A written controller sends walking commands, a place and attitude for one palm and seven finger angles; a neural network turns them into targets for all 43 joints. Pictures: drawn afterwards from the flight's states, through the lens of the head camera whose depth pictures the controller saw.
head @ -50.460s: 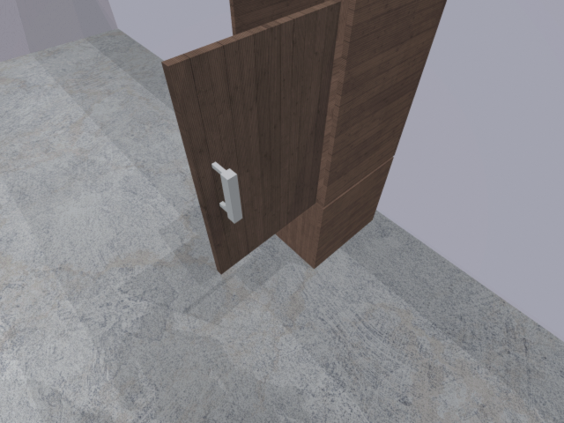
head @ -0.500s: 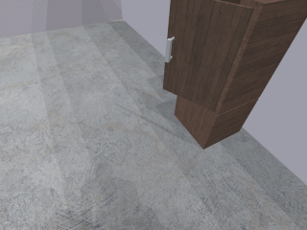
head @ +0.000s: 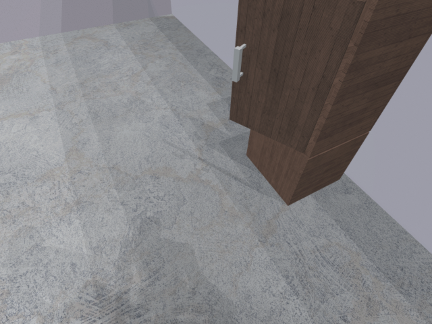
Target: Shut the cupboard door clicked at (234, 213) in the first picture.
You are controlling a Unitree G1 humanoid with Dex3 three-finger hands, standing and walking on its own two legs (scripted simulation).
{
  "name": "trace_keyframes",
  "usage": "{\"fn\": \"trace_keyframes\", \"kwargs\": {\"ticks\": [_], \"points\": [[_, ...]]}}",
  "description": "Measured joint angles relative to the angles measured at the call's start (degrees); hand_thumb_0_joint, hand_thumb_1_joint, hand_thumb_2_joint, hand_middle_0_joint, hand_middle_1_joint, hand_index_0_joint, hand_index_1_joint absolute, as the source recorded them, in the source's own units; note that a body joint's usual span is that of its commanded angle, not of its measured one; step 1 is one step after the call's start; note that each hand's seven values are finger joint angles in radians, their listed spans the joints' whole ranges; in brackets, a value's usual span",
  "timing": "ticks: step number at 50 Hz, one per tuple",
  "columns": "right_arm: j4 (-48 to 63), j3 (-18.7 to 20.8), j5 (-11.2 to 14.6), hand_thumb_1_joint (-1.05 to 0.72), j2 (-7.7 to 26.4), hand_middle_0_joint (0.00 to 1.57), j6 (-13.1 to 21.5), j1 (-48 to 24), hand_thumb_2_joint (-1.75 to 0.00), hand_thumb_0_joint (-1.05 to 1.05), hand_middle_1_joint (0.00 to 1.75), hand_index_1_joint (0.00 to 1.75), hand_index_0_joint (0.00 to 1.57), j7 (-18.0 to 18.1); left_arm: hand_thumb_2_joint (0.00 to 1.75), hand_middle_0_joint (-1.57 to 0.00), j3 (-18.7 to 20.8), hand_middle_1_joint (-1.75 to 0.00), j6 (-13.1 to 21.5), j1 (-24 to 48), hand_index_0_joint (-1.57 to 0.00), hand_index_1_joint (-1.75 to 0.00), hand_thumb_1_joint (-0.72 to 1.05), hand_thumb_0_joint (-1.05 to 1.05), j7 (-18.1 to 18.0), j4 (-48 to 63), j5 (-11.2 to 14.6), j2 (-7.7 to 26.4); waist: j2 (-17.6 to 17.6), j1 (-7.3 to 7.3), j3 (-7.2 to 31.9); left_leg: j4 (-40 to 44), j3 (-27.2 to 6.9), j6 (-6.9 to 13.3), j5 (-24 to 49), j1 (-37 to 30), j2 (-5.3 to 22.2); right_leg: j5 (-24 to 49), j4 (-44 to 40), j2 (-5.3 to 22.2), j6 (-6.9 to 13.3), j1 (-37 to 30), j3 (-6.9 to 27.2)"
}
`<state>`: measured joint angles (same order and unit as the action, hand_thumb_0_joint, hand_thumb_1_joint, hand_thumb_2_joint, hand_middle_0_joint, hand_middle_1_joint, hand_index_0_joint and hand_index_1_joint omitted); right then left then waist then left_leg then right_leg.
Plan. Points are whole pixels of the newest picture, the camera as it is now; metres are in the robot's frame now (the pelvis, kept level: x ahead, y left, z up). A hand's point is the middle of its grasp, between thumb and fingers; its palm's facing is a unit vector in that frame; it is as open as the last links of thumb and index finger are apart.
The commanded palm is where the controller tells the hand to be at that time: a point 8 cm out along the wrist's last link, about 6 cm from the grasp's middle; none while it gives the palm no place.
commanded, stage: look to check the result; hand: left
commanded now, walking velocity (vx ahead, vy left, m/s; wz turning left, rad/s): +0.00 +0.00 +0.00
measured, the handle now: (239, 62) +1.01 -0.04 -0.03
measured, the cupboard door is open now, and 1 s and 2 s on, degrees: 27 27 27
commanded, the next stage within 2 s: walk to a spot facing it in 0.16 s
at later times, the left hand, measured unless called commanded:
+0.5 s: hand out of the picture +0.03 +0.18 -0.18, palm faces +0.11 -0.97 -0.21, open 7.4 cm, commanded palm none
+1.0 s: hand out of the picture +0.09 +0.24 -0.15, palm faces +0.34 -0.91 -0.24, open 7.4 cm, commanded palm none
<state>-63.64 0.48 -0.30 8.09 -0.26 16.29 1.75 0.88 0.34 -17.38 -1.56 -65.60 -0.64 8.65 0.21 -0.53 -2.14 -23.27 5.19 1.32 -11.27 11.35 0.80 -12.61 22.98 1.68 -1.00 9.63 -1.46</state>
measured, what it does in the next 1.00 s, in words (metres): lifts its right foot, turning left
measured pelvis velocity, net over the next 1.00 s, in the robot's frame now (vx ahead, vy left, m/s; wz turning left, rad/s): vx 0.05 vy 0.00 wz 0.39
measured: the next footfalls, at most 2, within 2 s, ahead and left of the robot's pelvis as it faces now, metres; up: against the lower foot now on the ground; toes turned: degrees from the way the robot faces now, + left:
right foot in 1.12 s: +0.21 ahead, -0.10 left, +0.00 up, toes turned +29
left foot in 1.62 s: +0.24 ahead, +0.18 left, +0.00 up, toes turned +55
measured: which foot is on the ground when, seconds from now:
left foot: down 0.00-1.00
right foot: down 0.00-0.64, up 0.66-1.00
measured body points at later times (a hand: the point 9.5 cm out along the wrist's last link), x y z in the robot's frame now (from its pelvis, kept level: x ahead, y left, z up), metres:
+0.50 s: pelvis +0.02 +0.00 -0.01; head +0.05 +0.00 +0.44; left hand +0.02 +0.23 -0.17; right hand +0.03 -0.23 -0.17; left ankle +0.02 +0.10 -0.74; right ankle +0.00 -0.13 -0.74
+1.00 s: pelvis +0.05 +0.00 +0.00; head +0.08 +0.02 +0.45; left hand +0.07 +0.29 -0.13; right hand +0.14 -0.24 -0.14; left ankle +0.02 +0.09 -0.74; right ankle +0.11 -0.15 -0.69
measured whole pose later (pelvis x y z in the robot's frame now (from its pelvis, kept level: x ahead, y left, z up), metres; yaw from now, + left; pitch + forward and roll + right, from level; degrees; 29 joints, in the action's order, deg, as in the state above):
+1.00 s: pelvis +0.05 +0.00 +0.00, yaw +23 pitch +3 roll -1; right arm -55.3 2.8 -1.3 11.8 0.0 18.5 0.7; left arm 4.5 -1.1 -6.7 1.3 -52.4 -1.7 14.9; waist -0.1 -3.4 -1.8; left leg -22.5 -8.0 3.1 -10.6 14.8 -4.2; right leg -19.6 50.4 2.4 -4.1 27.3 1.6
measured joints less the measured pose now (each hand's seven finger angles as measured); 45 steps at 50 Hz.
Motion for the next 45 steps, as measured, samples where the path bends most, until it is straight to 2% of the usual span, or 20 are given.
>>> {"fn": "trace_keyframes", "kwargs": {"ticks": [18,26,30,31,32,33,35,38,41,45], "points": [[-0.30,-0.23,-0.01,-0.91,0.54,0.20,0.12,-1.24,-0.90,0.00,0.30,0.30,0.20,0.07,0.90,-0.20,0.05,-0.30,0.09,2.69,-0.20,-0.29,0.90,0.00,0.00,0.60,0.14,0.57,0.20,-0.41,0.34,0.53,-0.73,-0.53,-1.17,-1.66,0.05,-1.31,-0.84,-0.10,0.25,-2.09,-0.74],[2.04,0.98,-0.09,-0.91,0.85,0.20,-1.73,-0.97,-0.90,0.00,0.30,0.30,0.20,-0.62,0.90,-0.20,2.15,-0.30,-1.18,4.16,-0.20,-0.29,0.90,0.00,0.01,4.36,-0.05,1.16,-0.23,-0.62,-1.64,-8.29,-4.41,-0.40,-4.47,4.16,-1.03,-5.63,6.35,1.24,0.30,1.12,-4.58],[3.85,2.03,-0.25,-0.91,1.71,0.20,-2.78,-0.87,-0.90,0.00,0.30,0.30,0.20,-1.11,0.90,-0.20,3.06,-0.30,-1.66,4.86,-0.20,-0.29,0.90,0.00,-0.16,6.63,-0.57,2.06,-0.49,-1.22,-2.83,-16.68,-2.50,-1.31,-9.81,8.04,0.18,-8.57,10.63,2.34,-0.20,1.52,-8.34],[4.33,2.21,-0.25,-0.91,1.89,0.20,-2.87,-0.80,-0.90,0.00,0.30,0.30,0.20,-1.31,0.90,-0.20,3.28,-0.30,-1.83,5.02,-0.21,-0.29,0.90,0.00,-0.17,7.14,-0.68,2.46,-0.07,-1.33,-2.95,-16.39,-1.95,-1.12,-8.90,8.10,0.36,-9.59,12.17,3.00,-0.56,1.75,-9.16],[4.73,2.31,-0.30,-0.91,1.90,0.20,-2.78,-0.93,-0.90,0.00,0.30,0.30,0.20,-1.47,0.90,-0.20,3.55,-0.30,-2.11,5.22,-0.20,-0.29,0.90,0.00,-0.13,7.58,-0.64,3.02,1.08,-1.14,-3.06,-16.67,-1.62,0.03,-8.22,8.30,-0.52,-10.69,14.07,4.19,-0.97,2.39,-9.32],[5.35,2.35,-0.49,-0.91,2.00,0.20,-2.51,-1.07,-0.90,0.00,0.30,0.30,0.20,-1.57,0.90,-0.20,3.77,-0.30,-2.50,5.50,-0.20,-0.29,0.90,0.00,-0.09,7.97,-0.45,3.46,1.78,-0.95,-3.03,-17.03,-1.58,1.18,-8.21,8.78,-1.21,-12.69,17.27,4.58,-1.30,3.89,-8.51],[6.47,2.37,-0.93,-0.91,2.30,0.20,-1.80,-1.53,-0.90,0.00,0.30,0.30,0.20,-1.30,0.90,-0.20,3.97,-0.30,-3.50,6.43,-0.20,-0.29,0.90,0.00,-0.16,8.48,-0.38,4.05,2.02,-1.06,-3.04,-15.97,-2.09,2.57,-7.80,9.12,-1.90,-16.82,27.15,3.08,-1.11,8.36,-4.51],[7.69,2.16,-1.15,-0.91,2.86,0.20,-1.18,-1.37,-0.90,0.00,0.30,0.30,0.20,-0.69,0.90,-0.20,4.13,-0.30,-3.64,8.00,-0.20,-0.29,0.90,0.00,0.54,9.21,-0.67,4.55,1.49,-1.49,-2.51,-10.59,-3.87,2.65,-4.46,8.26,-3.00,-12.92,36.73,1.44,-1.15,13.74,-0.53],[8.16,1.95,-1.08,-0.90,3.32,0.20,-0.51,-0.64,-0.90,0.00,0.30,0.30,0.20,-0.48,0.90,-0.19,4.03,-0.30,-2.50,8.74,-0.20,-0.29,0.91,0.01,1.52,10.43,-0.85,5.05,0.85,-1.56,-1.52,-4.98,-5.92,2.79,-1.30,6.70,-3.79,-8.53,38.58,0.99,-1.80,16.53,1.53],[8.37,1.99,-0.95,-0.90,3.55,0.20,0.18,0.70,-0.90,0.00,0.30,0.30,0.20,-0.65,0.90,-0.19,3.90,-0.30,-1.67,9.42,-0.20,-0.29,0.90,0.01,2.33,11.82,-1.04,5.84,0.29,-2.00,-0.24,-0.66,-9.05,2.52,0.78,4.88,-4.41,-6.58,35.55,0.95,-2.51,17.73,2.74]]}}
